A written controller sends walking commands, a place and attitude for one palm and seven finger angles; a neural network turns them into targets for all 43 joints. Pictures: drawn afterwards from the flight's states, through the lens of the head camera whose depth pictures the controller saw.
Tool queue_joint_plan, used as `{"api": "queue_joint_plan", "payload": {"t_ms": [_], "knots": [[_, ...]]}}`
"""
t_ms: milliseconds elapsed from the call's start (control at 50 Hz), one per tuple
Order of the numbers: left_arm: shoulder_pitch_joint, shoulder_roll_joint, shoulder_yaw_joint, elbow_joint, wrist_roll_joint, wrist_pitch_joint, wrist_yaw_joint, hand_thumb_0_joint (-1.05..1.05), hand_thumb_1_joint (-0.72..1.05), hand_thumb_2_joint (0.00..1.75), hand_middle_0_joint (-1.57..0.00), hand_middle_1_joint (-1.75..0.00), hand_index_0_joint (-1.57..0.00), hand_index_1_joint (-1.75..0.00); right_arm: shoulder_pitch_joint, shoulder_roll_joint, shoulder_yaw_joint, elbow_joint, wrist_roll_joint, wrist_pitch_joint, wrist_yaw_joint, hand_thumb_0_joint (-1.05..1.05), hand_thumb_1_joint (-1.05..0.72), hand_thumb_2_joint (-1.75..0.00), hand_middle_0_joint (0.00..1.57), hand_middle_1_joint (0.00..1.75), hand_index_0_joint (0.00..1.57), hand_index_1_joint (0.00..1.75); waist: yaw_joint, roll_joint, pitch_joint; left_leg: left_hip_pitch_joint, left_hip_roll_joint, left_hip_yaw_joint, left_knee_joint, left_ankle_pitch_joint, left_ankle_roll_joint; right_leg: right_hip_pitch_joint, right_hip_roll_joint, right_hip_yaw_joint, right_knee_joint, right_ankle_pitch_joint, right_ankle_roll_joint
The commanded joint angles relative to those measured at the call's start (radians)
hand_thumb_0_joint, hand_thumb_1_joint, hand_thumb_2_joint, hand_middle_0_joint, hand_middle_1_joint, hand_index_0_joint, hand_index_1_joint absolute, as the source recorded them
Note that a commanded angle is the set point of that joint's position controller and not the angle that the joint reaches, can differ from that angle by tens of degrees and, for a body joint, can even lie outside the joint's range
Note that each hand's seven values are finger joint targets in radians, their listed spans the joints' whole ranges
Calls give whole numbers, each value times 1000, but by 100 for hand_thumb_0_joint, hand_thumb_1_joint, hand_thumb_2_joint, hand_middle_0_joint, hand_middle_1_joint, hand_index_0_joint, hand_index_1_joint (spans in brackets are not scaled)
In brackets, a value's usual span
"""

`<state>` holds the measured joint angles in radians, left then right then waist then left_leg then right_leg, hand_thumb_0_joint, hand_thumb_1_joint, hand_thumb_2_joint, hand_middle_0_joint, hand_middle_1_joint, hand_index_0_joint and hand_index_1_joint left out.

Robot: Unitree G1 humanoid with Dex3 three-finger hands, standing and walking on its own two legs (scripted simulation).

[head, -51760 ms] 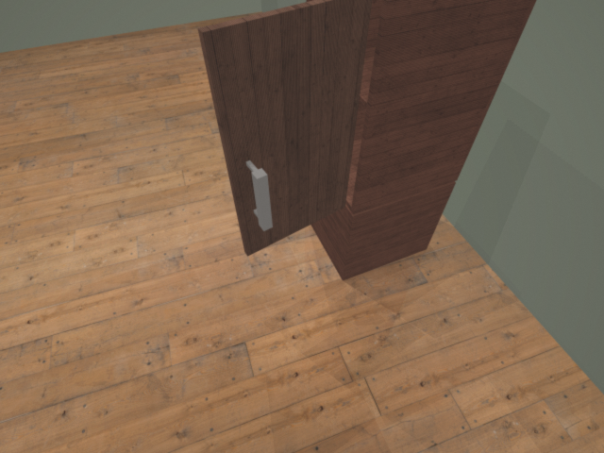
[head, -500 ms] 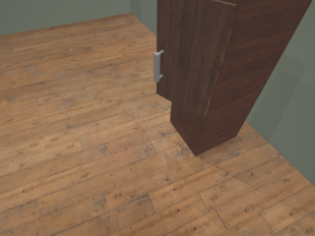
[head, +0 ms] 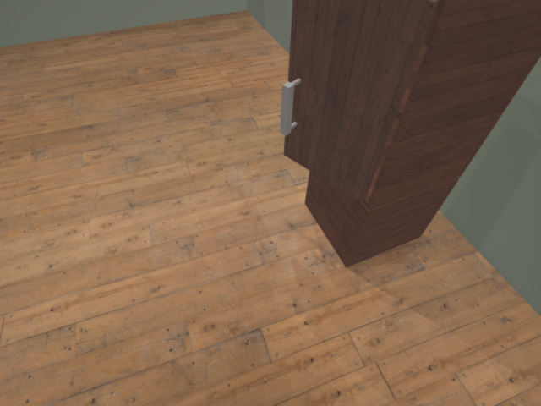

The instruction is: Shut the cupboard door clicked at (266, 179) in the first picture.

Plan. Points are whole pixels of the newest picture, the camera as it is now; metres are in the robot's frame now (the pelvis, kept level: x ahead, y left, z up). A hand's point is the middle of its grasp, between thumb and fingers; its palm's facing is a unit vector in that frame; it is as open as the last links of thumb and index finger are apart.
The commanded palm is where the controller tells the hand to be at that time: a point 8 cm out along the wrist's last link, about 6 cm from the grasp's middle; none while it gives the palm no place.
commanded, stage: walk to a spot facing it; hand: left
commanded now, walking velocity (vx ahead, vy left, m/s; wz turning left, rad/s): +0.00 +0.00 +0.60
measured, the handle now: (291, 107) +0.93 -0.03 -0.11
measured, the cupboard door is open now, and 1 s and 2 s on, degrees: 24 24 24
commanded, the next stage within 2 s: turn to face it in 1.78 s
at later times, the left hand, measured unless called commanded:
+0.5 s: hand out of the picture +0.03 +0.24 -0.16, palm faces +0.28 -0.92 -0.28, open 7.4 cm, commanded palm none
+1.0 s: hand out of the picture -0.12 +0.19 -0.19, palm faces +0.65 -0.73 -0.24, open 7.4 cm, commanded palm none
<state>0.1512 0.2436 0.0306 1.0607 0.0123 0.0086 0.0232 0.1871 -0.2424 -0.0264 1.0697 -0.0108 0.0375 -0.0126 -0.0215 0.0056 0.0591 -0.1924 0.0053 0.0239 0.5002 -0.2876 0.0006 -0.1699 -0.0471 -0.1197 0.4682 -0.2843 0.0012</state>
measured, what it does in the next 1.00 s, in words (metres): steps on the spot, turning left: right foot, then left foot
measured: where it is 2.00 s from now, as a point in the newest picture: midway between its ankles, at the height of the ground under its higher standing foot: (190, 394)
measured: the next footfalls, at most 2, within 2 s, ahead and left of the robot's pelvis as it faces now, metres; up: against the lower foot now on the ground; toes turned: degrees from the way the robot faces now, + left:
right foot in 0.58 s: +0.06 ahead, -0.11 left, +0.00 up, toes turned +21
left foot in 0.98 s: -0.06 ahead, +0.11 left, +0.00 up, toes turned +44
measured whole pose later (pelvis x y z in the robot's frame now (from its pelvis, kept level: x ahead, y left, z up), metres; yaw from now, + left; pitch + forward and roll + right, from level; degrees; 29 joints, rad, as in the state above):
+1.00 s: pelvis +0.00 +0.01 -0.02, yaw +39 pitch +1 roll +1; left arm 0.29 0.24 0.07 0.93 0.02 0.00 0.00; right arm 0.12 -0.24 -0.06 0.88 -0.02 0.05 0.04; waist 0.02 -0.05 0.09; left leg -0.27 0.02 0.09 0.60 -0.36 0.01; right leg -0.23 -0.18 -0.25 0.68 -0.44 0.04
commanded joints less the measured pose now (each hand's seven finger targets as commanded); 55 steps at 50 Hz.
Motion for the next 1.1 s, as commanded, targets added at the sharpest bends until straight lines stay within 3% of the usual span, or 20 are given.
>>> {"api": "queue_joint_plan", "payload": {"t_ms": [0,40,100,120,140,180,260,440,500,520,540,560,640,760,860,920,940,960,980,1080], "knots": [[115,192,62,-73,18,4,18,0,90,90,-20,-30,-20,-30,-14,-81,-40,-117,-4,5,-2,0,-90,-90,20,30,20,30,60,-207,-36,-221,24,9,382,-240,-22,88,-364,204,-106,514,-215],[43,188,71,-114,26,3,21,0,90,90,-20,-30,-20,-30,12,-64,-45,-138,2,3,8,0,-90,-90,20,30,20,30,18,-159,-22,-200,76,-28,360,-271,-21,31,-370,129,-50,529,-200],[18,164,71,-151,11,14,14,0,90,90,-20,-30,-20,-30,128,-78,-49,-127,-6,-3,21,0,-90,-90,20,30,20,30,-38,-23,-64,48,68,3,4,121,-15,-144,-260,-15,149,272,-53],[49,105,62,-168,4,25,6,0,90,90,-20,-30,-20,-30,159,-175,-68,-136,-15,-9,22,0,-90,-90,20,30,20,30,-42,287,-61,80,253,-325,-131,332,61,-295,-99,-80,354,-129,43],[-9,83,55,-211,7,31,10,0,90,90,-20,-30,-20,-30,195,-235,-87,-132,-28,-3,11,0,-90,-90,20,30,20,30,-73,339,-40,-7,386,-518,-249,263,173,-342,-29,24,542,-375,44],[-48,84,67,-207,15,37,8,0,90,90,-20,-30,-20,-30,142,-205,-78,-145,-27,-8,-5,0,-90,-90,20,30,20,30,-35,214,0,-95,311,-490,-277,4,148,-396,-45,137,665,-224,27],[11,73,66,-175,11,15,-4,0,90,90,-20,-30,-20,-30,109,-158,-65,-159,-20,-28,-18,0,-90,-90,20,30,20,30,-2,73,-97,50,229,-359,-195,290,153,-406,-32,148,630,-92,54],[16,59,55,-212,0,15,6,0,90,90,-20,-30,-20,-30,78,-176,-87,-172,-24,-4,-7,0,-90,-90,20,30,20,30,-5,155,-104,-19,182,-422,-160,312,162,-218,40,124,299,-129,47],[121,81,62,-194,-1,9,13,0,90,90,-20,-30,-20,-30,17,-163,-92,-197,-13,4,-1,0,-90,-90,20,30,20,30,47,144,-117,-167,114,-415,-96,218,112,18,57,113,41,12,34],[161,133,71,-192,7,-2,18,0,90,90,-20,-30,-20,-30,13,-131,-89,-208,-4,4,5,0,-90,-90,20,30,20,30,69,28,-120,-276,48,-368,1,90,63,137,-25,197,-119,32,19],[153,215,88,-203,22,-10,25,0,90,90,-20,-30,-20,-30,42,-65,-86,-224,3,1,10,0,-90,-90,20,30,20,30,58,-259,-111,-434,-98,-169,243,-168,-21,191,-306,501,-232,-7,-87],[106,226,75,-220,18,-3,22,0,90,90,-20,-30,-20,-30,45,-93,-93,-226,-16,5,13,0,-90,-90,20,30,20,30,38,-222,-70,-408,-101,-113,511,-311,-32,32,-431,518,-230,55,-168],[-21,110,55,-252,14,-18,25,0,90,90,-20,-30,-20,-30,53,-75,-84,-195,-13,24,34,0,-90,-90,20,30,20,30,-40,-154,-23,-393,4,-86,763,-123,-59,-30,-258,205,-104,413,-140],[133,157,73,-216,18,-17,23,0,90,90,-20,-30,-20,-30,-84,-57,-61,-238,-8,27,40,0,-90,-90,20,30,20,30,41,-175,-57,-349,12,2,519,-169,-70,128,-282,107,-45,630,-134],[182,188,88,-195,25,-19,5,0,90,90,-20,-30,-20,-30,-135,-54,-49,-271,-7,6,47,0,-90,-90,20,30,20,30,77,-231,-67,-276,20,67,294,-210,-36,155,-332,116,-86,303,-130],[167,195,94,-181,19,-24,-10,0,90,90,-20,-30,-20,-30,-65,-69,-49,-260,-9,-17,47,0,-90,-90,20,30,20,30,34,-169,-79,-62,2,110,41,-134,-11,52,-320,53,-11,116,-86],[148,187,92,-189,9,-20,-16,0,90,90,-20,-30,-20,-30,24,-111,-59,-238,-11,-27,45,0,-90,-90,20,30,20,30,-21,-62,-104,147,11,64,-97,-64,12,-99,-279,-22,142,70,-34],[129,119,83,-227,3,-18,-30,0,90,90,-20,-30,-20,-30,130,-243,-92,-211,-24,-32,36,0,-90,-90,20,30,20,30,-83,268,-143,357,262,-306,-169,-58,115,-381,-134,-126,433,-177,46],[-18,93,55,-304,15,-22,-34,0,90,90,-20,-30,-20,-30,261,-299,-104,-174,-26,-30,25,0,-90,-90,20,30,20,30,-154,313,-93,389,418,-541,-219,90,231,-609,-66,-40,618,-375,54],[-9,98,66,-237,17,-23,-50,0,90,90,-20,-30,-20,-30,112,-168,-52,-203,-17,-63,-1,0,-90,-90,20,30,20,30,-28,153,13,168,235,-286,-239,183,162,-541,-94,88,658,-60,58]]}}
